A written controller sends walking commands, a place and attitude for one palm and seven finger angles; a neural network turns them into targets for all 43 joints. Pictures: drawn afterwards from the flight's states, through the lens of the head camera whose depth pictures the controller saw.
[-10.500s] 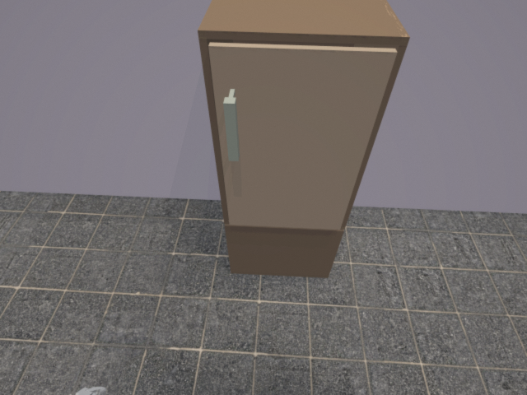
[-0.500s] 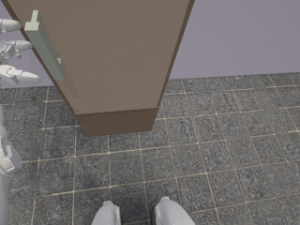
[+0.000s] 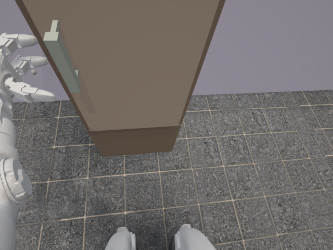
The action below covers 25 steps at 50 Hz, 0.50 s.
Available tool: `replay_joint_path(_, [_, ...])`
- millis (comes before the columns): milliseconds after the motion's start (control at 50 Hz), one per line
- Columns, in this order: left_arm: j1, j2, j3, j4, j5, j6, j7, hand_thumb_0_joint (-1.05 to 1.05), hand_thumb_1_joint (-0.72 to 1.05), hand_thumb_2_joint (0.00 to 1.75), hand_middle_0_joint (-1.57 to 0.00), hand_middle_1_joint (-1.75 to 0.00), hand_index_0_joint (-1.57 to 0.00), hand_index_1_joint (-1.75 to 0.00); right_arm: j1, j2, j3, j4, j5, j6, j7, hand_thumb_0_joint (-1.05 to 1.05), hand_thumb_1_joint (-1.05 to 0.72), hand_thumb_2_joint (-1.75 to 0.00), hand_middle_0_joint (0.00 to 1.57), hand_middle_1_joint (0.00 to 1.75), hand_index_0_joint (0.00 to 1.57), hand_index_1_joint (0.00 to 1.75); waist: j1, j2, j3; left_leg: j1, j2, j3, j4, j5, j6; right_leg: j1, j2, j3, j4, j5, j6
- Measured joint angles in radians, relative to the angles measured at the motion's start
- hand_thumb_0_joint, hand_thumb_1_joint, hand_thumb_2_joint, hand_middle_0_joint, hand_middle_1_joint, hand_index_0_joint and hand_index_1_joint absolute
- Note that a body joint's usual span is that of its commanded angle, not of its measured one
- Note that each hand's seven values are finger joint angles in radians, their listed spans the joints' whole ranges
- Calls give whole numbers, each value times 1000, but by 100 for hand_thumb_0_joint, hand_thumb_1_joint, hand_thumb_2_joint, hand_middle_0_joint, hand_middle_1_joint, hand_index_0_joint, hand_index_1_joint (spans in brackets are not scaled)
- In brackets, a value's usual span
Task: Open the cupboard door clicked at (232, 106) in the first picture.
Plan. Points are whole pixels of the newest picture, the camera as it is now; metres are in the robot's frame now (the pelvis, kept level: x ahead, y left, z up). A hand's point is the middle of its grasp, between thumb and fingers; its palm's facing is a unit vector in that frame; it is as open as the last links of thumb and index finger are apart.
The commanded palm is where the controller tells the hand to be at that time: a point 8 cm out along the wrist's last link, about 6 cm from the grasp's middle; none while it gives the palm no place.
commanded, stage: move the hooked fingers beside the handle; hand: left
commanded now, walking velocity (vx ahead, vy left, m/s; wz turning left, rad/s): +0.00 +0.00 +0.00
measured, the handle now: (66, 59) +0.54 +0.20 +0.09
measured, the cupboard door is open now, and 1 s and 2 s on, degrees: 0 0 0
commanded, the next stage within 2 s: slide the fingers in behind the handle in 0.24 s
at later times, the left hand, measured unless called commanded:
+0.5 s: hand (40, 71) +0.50 +0.25 +0.09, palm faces +0.04 -1.00 -0.01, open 14.0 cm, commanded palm +0.48 +0.29 +0.09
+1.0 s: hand (44, 72) +0.50 +0.24 +0.09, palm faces +0.08 -1.00 +0.00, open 14.0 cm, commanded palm +0.49 +0.26 +0.09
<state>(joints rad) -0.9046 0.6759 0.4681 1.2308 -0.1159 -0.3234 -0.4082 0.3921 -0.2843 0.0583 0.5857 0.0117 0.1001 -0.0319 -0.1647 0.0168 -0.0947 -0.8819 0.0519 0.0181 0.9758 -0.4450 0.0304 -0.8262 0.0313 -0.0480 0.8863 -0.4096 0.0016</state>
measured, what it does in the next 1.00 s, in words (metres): stands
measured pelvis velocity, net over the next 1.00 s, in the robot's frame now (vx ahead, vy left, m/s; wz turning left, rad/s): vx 0.00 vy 0.00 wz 0.02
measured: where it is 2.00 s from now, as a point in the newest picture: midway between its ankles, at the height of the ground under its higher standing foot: outside the picture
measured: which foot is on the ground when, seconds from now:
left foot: down 0.00-1.00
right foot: down 0.00-1.00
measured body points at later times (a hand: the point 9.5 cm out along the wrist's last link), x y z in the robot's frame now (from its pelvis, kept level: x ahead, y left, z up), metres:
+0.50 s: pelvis -0.01 +0.00 +0.00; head +0.12 +0.03 +0.43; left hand +0.49 +0.30 +0.10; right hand -0.01 -0.27 -0.10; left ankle +0.00 +0.10 -0.68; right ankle +0.00 -0.13 -0.68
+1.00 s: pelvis +0.00 +0.00 -0.01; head +0.13 +0.03 +0.42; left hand +0.49 +0.30 +0.09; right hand +0.00 -0.27 -0.11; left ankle +0.00 +0.10 -0.68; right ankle +0.00 -0.13 -0.68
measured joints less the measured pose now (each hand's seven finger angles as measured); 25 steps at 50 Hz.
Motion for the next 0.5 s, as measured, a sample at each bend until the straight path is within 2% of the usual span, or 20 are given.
replay_joint_path(180, [-14, 4, 5, -9, 2, -24, 7, -1, -50, 30, -30, -120, -29, -120, -2, -3, -1, 9, -3, -7, -5, 0, -90, -90, 20, 30, 20, 30, -5, -6, 9, -27, -1, -7, 21, 0, 0, -23, -1, -6, 18, -1, 0])
replay_joint_path(500, [-5, -14, 3, -17, 8, -15, 38, -1, -50, 30, -30, -120, -30, -120, 29, 4, 0, 11, -6, -4, 3, 0, -90, -90, 20, 30, 20, 30, -15, 3, 7, -19, 2, 2, 13, 3, 1, -20, 2, 3, 12, 5, 1])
